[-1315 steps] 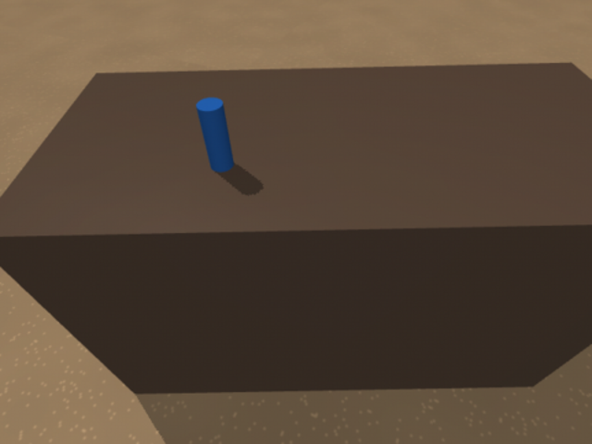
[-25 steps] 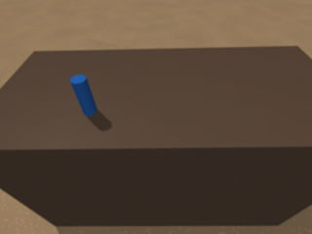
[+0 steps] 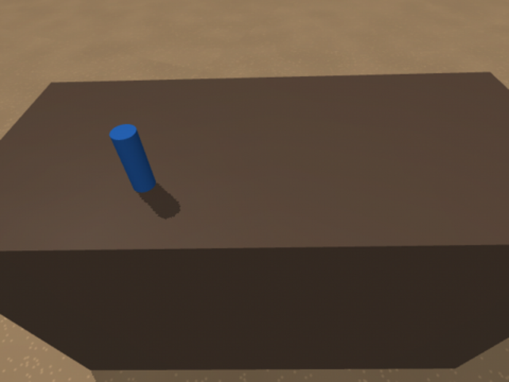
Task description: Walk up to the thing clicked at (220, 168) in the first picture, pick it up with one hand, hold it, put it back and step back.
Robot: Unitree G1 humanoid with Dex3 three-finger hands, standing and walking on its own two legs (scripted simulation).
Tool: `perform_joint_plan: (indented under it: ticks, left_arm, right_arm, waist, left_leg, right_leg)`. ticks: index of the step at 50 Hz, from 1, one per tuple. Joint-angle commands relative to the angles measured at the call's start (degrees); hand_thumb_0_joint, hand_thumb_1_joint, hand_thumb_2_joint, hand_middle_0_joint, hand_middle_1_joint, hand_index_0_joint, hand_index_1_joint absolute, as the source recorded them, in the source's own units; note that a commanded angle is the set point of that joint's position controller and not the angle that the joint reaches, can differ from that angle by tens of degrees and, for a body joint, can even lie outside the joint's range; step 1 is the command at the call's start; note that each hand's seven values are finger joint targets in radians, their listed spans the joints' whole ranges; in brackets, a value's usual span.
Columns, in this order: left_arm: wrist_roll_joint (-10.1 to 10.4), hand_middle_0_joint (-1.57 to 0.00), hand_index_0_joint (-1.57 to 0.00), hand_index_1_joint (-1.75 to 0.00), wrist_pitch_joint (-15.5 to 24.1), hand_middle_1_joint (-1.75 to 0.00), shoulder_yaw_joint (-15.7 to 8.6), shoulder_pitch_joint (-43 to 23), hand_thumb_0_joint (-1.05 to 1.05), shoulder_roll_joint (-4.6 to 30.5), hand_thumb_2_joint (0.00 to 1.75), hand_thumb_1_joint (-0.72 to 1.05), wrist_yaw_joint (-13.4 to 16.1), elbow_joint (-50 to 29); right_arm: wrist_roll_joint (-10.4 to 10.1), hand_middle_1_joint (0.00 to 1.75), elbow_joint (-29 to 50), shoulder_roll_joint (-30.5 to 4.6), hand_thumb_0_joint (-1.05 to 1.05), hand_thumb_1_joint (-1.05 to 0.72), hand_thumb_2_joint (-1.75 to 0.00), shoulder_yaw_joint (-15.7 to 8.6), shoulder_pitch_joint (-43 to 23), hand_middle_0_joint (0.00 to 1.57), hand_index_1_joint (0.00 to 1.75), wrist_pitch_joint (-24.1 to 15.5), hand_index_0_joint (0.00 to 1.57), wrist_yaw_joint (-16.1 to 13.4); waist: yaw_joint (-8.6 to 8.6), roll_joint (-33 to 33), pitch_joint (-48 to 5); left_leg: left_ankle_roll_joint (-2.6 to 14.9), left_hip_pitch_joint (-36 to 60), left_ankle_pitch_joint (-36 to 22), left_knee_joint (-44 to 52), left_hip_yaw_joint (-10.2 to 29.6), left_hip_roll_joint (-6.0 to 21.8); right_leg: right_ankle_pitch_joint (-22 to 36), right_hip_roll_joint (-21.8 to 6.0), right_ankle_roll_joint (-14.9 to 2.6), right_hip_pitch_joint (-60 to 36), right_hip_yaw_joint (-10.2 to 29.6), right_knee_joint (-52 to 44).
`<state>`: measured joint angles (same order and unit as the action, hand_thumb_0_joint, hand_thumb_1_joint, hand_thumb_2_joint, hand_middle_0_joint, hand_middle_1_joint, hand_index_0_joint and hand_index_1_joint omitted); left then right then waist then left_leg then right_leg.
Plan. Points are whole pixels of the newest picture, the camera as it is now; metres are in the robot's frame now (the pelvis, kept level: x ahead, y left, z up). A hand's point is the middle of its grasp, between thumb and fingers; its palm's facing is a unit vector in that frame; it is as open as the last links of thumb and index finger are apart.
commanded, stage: home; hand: left
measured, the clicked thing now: (134, 160) +0.51 +0.24 +0.08
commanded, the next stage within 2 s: stand in 0.32 s
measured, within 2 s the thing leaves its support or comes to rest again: neither
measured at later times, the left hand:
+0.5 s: hand out of the picture +0.08 +0.25 -0.15, palm faces -0.02 -0.93 -0.37, open 17.3 cm
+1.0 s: hand out of the picture +0.08 +0.25 -0.15, palm faces -0.01 -0.93 -0.36, open 7.9 cm
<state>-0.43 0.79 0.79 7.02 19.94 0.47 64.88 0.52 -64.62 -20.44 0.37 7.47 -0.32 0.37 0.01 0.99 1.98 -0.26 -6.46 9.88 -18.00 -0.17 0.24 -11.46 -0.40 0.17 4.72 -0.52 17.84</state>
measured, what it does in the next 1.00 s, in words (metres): stands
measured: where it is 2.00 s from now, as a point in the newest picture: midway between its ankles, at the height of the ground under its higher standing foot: outside the picture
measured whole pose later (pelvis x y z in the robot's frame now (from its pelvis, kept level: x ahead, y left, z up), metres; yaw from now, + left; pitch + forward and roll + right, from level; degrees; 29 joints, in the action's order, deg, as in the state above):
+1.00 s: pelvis +0.01 -0.01 +0.00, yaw +0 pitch -2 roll +0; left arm -0.4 0.6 0.2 6.6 19.8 0.3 64.7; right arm 0.4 -64.5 -20.3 0.4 7.2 -0.4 0.1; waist 0.0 0.9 2.2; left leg -1.0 -5.4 10.2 -17.1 0.3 0.9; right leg -11.9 0.2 -0.6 3.7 -0.9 17.1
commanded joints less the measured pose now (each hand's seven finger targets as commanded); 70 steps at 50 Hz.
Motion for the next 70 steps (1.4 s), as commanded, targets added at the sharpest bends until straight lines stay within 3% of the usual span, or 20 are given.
perform_joint_plan:
  ticks: [1,3,6,9,15,21,23,24,27,32,37,40,51,61,64,70]
  left_arm:
    - [-0.1,-0.05,-0.05,-0.05,1.0,-0.05,-2.3,-1.8,0.00,12.4,0.04,-0.58,0.7,-3.2]
    - [-0.1,-0.05,-0.05,-0.05,0.9,-0.05,-2.4,-2.0,0.00,12.6,0.04,-0.58,0.7,-3.0]
    - [-0.2,-0.05,-0.05,-0.05,1.1,-0.05,-2.3,-2.0,0.00,12.4,0.04,-0.58,0.7,-3.2]
    - [0.0,-0.05,-0.05,-0.05,1.0,-0.05,-2.3,-1.8,0.00,12.1,0.05,-0.57,0.7,-2.9]
    - [0.0,-0.05,-0.05,-0.05,1.0,-0.05,-2.6,-2.2,0.00,12.5,0.04,-0.58,0.6,-3.2]
    - [-0.2,-0.05,-0.05,-0.05,1.0,-0.05,-2.9,-2.5,0.00,12.8,0.05,-0.57,0.6,-3.1]
    - [-0.1,-0.20,-0.20,-0.21,1.1,-0.21,-2.7,-2.2,0.00,12.4,0.21,-0.41,0.6,-3.0]
    - [-0.2,-0.20,-0.20,-0.29,1.2,-0.29,-2.7,-1.8,0.00,12.4,0.29,-0.33,0.6,-3.2]
    - [0.0,-0.20,-0.20,-0.30,1.3,-0.30,-2.7,-2.2,0.00,12.6,0.53,-0.09,0.6,-3.2]
    - [-0.1,-0.20,-0.20,-0.30,1.1,-0.30,-2.8,-2.1,0.00,12.8,0.90,0.31,0.6,-3.4]
    - [-0.1,-0.20,-0.20,-0.30,1.3,-0.30,-2.7,-1.8,0.00,12.6,0.90,0.71,0.6,-3.4]
    - [0.0,-0.20,-0.20,-0.30,1.2,-0.30,-2.9,-2.0,0.00,12.9,0.90,0.90,0.6,-3.4]
    - [0.1,-0.20,-0.20,-0.30,0.9,-0.30,-2.9,-1.7,0.00,12.1,0.90,0.90,0.5,-3.2]
    - [0.0,-0.20,-0.20,-0.30,1.3,-0.30,-3.1,-1.9,0.00,12.7,0.90,0.90,0.7,-3.7]
    - [0.1,-0.20,-0.20,-0.30,1.2,-0.30,-3.0,-1.8,0.00,12.4,0.90,0.90,0.7,-3.5]
    - [0.0,-0.20,-0.20,-0.30,1.3,-0.30,-3.0,-1.4,0.00,12.4,0.90,0.90,0.7,-3.7]
  right_arm:
    - [0.2,0.30,3.2,-11.7,0.00,-0.90,-0.90,-2.1,-2.1,0.20,0.30,-1.5,0.20,-1.2]
    - [0.2,0.30,3.0,-11.7,0.00,-0.90,-0.90,-2.0,-1.7,0.20,0.30,-1.4,0.20,-1.2]
    - [0.1,0.30,3.3,-11.9,0.00,-0.90,-0.90,-2.1,-2.6,0.20,0.30,-1.4,0.20,-1.2]
    - [0.1,0.30,3.0,-11.9,0.00,-0.90,-0.90,-2.1,-2.6,0.20,0.30,-1.3,0.20,-1.2]
    - [0.1,0.30,3.0,-11.8,0.00,-0.90,-0.90,-2.0,-2.1,0.20,0.30,-1.5,0.20,-1.3]
    - [0.2,0.30,3.1,-11.7,0.00,-0.90,-0.90,-2.2,-2.0,0.20,0.30,-1.2,0.20,-1.1]
    - [0.1,0.30,3.2,-11.7,0.00,-0.90,-0.90,-2.2,-2.3,0.20,0.30,-1.2,0.20,-1.0]
    - [0.1,0.30,3.2,-11.7,0.00,-0.90,-0.90,-2.3,-2.4,0.20,0.30,-1.2,0.20,-1.0]
    - [0.1,0.30,3.3,-11.4,0.00,-0.90,-0.90,-2.2,-2.3,0.20,0.30,-1.2,0.20,-1.0]
    - [0.2,0.30,3.2,-11.6,0.00,-0.90,-0.90,-2.2,-2.2,0.20,0.30,-1.2,0.20,-1.1]
    - [0.1,0.30,3.3,-11.6,0.00,-0.90,-0.90,-2.1,-2.1,0.20,0.30,-1.3,0.20,-1.1]
    - [0.1,0.30,3.2,-11.6,0.00,-0.90,-0.90,-2.0,-1.7,0.20,0.30,-1.3,0.20,-1.3]
    - [0.0,0.30,3.2,-11.9,0.00,-0.90,-0.90,-2.1,-2.4,0.20,0.30,-1.4,0.20,-1.3]
    - [0.0,0.30,3.5,-11.7,0.00,-0.90,-0.90,-2.3,-2.1,0.20,0.30,-1.3,0.20,-1.2]
    - [0.0,0.30,3.4,-11.6,0.00,-0.90,-0.90,-2.3,-2.4,0.20,0.30,-1.2,0.20,-1.2]
    - [-0.1,0.30,3.6,-11.7,0.00,-0.90,-0.90,-2.2,-2.6,0.20,0.30,-1.1,0.20,-1.1]
  waist:
    - [-0.10,-0.5,-4.1]
    - [-0.19,-0.7,-2.9]
    - [-0.06,-0.9,-4.2]
    - [-0.08,-0.5,-2.8]
    - [-0.09,-0.6,-3.6]
    - [-0.35,-1.4,-2.2]
    - [-0.27,-1.0,-2.4]
    - [-0.09,-1.2,-2.8]
    - [-0.33,-1.3,-3.0]
    - [-0.35,-0.9,-3.5]
    - [-0.20,-1.3,-4.3]
    - [-0.26,-0.7,-4.2]
    - [0.17,-0.7,-2.8]
    - [-0.14,-1.5,-4.7]
    - [-0.16,-1.6,-3.1]
    - [-0.08,-0.8,-3.7]
  left_leg:
    - [1.23,2.4,-12.2,2.2,5.7,7.3]
    - [1.17,1.3,-9.0,3.0,5.7,7.0]
    - [1.29,3.0,-12.6,1.9,5.8,7.4]
    - [1.27,2.3,-10.1,2.3,5.6,7.0]
    - [1.24,3.1,-12.7,2.2,5.5,7.4]
    - [1.15,1.4,-7.3,3.2,5.6,6.8]
    - [1.26,1.4,-7.6,2.8,5.8,6.9]
    - [1.23,2.2,-7.9,2.6,5.8,6.9]
    - [1.17,2.1,-9.5,2.3,5.7,7.1]
    - [1.09,2.2,-8.5,2.6,5.6,7.1]
    - [1.29,2.8,-12.2,1.7,5.5,7.4]
    - [1.21,2.7,-11.7,2.1,5.4,7.4]
    - [1.07,3.0,-10.8,2.8,5.6,7.3]
    - [1.40,3.7,-14.2,1.6,5.3,7.6]
    - [1.19,3.1,-12.0,2.0,5.3,7.4]
    - [1.37,3.8,-12.5,1.6,5.1,7.5]
  right_leg:
    - [12.3,-7.0,-1.29,0.0,5.5,-1.7]
    - [9.2,-6.8,-1.12,0.7,5.5,-2.3]
    - [13.2,-7.2,-1.25,0.1,5.4,-2.0]
    - [10.7,-7.0,-1.05,1.0,5.4,-2.6]
    - [12.8,-7.2,-1.30,0.0,5.4,-2.0]
    - [8.3,-6.9,-1.34,0.8,5.3,-3.2]
    - [8.8,-7.2,-1.37,0.5,5.5,-3.6]
    - [9.3,-7.1,-1.32,0.9,5.5,-3.6]
    - [11.3,-7.3,-1.46,0.1,5.7,-3.4]
    - [10.0,-7.1,-1.42,0.4,5.5,-3.4]
    - [14.3,-7.4,-1.45,-0.8,5.3,-2.7]
    - [13.5,-7.3,-1.48,-1.0,5.3,-2.5]
    - [11.3,-7.0,-1.54,0.5,5.3,-3.0]
    - [16.6,-7.5,-1.50,-1.8,5.2,-2.3]
    - [14.2,-7.3,-1.42,-0.4,5.3,-3.1]
    - [15.4,-7.4,-1.31,-0.8,5.3,-3.0]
